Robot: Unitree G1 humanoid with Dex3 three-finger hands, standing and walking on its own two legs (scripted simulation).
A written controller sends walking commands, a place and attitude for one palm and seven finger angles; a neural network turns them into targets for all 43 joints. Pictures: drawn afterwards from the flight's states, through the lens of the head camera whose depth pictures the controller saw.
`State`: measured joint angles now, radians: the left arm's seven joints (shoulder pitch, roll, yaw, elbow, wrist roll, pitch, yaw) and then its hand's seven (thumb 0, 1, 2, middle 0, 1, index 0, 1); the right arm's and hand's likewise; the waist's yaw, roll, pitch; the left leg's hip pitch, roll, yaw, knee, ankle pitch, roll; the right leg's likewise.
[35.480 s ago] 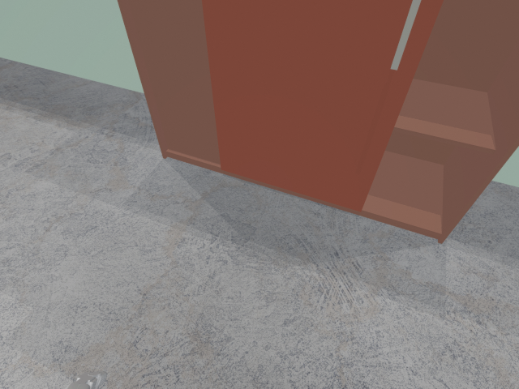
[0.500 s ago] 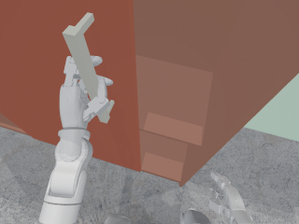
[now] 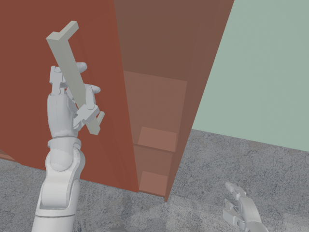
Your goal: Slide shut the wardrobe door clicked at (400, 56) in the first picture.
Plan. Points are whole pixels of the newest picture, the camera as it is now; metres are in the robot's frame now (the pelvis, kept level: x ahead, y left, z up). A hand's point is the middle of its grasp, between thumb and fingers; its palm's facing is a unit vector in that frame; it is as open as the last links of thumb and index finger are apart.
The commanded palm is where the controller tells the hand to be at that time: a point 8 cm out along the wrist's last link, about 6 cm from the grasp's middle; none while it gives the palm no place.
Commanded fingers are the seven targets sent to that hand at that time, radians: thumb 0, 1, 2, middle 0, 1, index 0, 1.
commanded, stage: step sideways, sliding the door along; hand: left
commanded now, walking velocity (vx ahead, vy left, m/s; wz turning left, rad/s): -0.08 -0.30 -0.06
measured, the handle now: (85, 89) +0.35 +0.22 +0.18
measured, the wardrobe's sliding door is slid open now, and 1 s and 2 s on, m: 0.16 0.00 0.00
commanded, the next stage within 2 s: stop walking and hold the door there in 1.14 s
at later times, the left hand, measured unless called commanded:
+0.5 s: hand (144, 119) +0.29 +0.08 +0.18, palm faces +0.12 -0.99 +0.00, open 6.7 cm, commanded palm +0.26 +0.08 +0.18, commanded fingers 0.00 0.90 0.90 -0.45 -1.40 -0.45 -1.40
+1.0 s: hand (170, 120) +0.29 +0.03 +0.18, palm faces +0.25 -0.97 -0.05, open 6.3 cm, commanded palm +0.26 +0.01 +0.19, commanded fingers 0.00 0.90 0.90 -0.45 -1.40 -0.45 -1.40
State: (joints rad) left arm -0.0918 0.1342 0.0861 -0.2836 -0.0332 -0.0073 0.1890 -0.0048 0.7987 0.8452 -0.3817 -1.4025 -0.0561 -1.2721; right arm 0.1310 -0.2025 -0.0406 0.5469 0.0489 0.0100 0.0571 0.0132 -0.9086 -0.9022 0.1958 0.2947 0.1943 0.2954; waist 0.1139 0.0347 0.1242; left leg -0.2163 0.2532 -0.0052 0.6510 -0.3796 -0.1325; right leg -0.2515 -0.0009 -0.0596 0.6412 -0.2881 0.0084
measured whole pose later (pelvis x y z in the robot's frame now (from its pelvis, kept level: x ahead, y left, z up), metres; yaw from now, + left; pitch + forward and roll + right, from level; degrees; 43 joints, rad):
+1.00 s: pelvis -0.04 -0.13 +0.00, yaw +0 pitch -3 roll -1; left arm -0.21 0.14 0.08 -0.12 -0.04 0.01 0.18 0.00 0.76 0.86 -0.43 -1.40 -0.19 -1.33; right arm 0.13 -0.18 -0.01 0.62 0.06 0.04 0.02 0.01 -0.91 -0.90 0.20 0.29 0.19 0.30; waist 0.06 0.02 0.11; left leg -0.26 0.15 -0.08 0.70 -0.41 -0.03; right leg -0.29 0.02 -0.09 0.66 -0.32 -0.04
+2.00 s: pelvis -0.04 -0.12 +0.02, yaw -7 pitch -2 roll +0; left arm -0.06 0.24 0.15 0.03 -0.06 -0.06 0.18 -0.03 0.76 0.80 -0.45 -1.40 -0.23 -1.38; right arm 0.23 -0.20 0.03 0.69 0.03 -0.03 -0.08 0.02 -0.91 -0.90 0.20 0.29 0.20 0.30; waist 0.00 0.02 -0.04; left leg -0.15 0.02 0.15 0.45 -0.27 0.02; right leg -0.23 -0.03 0.09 0.45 -0.18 0.05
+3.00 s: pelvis -0.04 -0.14 +0.02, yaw -3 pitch -1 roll +1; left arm -0.19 0.25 0.19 0.06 -0.10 -0.03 0.05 -0.08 0.55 0.77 -0.45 -1.40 -0.30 -1.38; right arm 0.21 -0.18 0.00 0.65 0.03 -0.12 -0.03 0.01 -0.91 -0.90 0.20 0.29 0.20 0.30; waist 0.04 -0.04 0.02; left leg -0.17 0.01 0.09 0.45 -0.24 -0.01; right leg -0.27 -0.05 0.01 0.53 -0.21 -0.01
